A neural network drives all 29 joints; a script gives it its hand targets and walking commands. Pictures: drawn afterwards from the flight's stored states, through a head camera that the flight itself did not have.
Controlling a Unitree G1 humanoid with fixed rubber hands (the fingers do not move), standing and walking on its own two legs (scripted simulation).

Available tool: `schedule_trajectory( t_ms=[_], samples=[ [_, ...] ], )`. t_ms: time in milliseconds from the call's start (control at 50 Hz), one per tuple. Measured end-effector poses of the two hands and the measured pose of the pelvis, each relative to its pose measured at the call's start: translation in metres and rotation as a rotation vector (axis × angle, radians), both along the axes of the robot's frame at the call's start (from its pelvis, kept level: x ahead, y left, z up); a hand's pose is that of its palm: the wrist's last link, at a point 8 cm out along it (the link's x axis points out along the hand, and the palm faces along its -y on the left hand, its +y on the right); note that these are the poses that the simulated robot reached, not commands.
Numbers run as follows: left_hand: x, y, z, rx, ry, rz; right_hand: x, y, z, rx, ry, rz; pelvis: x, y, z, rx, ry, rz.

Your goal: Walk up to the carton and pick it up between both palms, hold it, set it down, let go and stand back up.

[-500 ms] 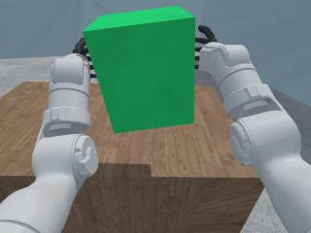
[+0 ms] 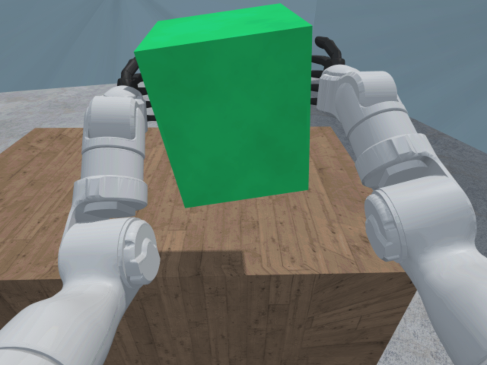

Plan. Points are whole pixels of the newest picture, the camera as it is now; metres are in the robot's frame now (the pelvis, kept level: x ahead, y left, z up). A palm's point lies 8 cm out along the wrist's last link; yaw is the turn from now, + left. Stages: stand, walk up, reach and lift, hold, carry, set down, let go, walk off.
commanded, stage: hold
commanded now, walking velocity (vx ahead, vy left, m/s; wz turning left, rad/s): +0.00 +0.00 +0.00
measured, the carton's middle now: (232, 105) +0.43 +0.00 +0.30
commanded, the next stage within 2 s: none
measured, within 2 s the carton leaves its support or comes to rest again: neither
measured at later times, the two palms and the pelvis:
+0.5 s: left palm (128, 104) +0.37 +0.15 +0.33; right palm (335, 77) +0.35 -0.14 +0.36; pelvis +0.00 -0.01 +0.00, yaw +0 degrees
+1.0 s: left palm (123, 101) +0.37 +0.16 +0.33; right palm (330, 79) +0.36 -0.14 +0.36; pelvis +0.00 -0.01 +0.00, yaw +0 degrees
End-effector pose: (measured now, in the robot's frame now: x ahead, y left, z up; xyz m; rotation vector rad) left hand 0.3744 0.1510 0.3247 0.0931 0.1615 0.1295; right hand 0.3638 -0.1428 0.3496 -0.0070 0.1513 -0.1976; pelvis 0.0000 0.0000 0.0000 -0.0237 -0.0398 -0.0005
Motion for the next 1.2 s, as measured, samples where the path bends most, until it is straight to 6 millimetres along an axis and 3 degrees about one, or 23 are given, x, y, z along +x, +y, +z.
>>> schedule_trajectory(
  t_ms=[100, 260, 500, 700, 940, 1200],
  samples=[
    [-0.002, 0.001, 0.003, -0.023, -0.012, -0.004, -0.004, 0.000, 0.001, -0.010, -0.011, 0.001, 0.003, -0.002, 0.000, 0.002, -0.013, -0.004],
    [-0.005, 0.005, -0.007, -0.025, 0.016, -0.005, -0.008, 0.005, -0.002, -0.041, 0.017, -0.005, 0.004, -0.006, 0.000, 0.003, -0.029, -0.003],
    [-0.009, 0.000, 0.002, -0.014, -0.005, -0.010, -0.012, 0.001, 0.014, -0.030, -0.006, -0.011, -0.002, -0.007, 0.000, 0.002, -0.019, 0.006],
    [-0.011, 0.002, 0.003, -0.002, 0.017, -0.001, -0.011, 0.002, 0.005, -0.017, 0.016, -0.001, -0.006, -0.005, 0.000, 0.003, -0.014, -0.002],
    [-0.007, 0.005, 0.007, -0.023, 0.005, -0.003, -0.010, 0.006, 0.010, -0.025, 0.004, -0.004, -0.005, -0.006, 0.000, 0.001, -0.009, 0.000],
    [-0.006, 0.007, -0.006, -0.029, 0.006, -0.007, -0.008, 0.009, 0.005, -0.044, 0.006, -0.005, -0.001, -0.004, 0.000, 0.000, -0.016, 0.004]
  ],
)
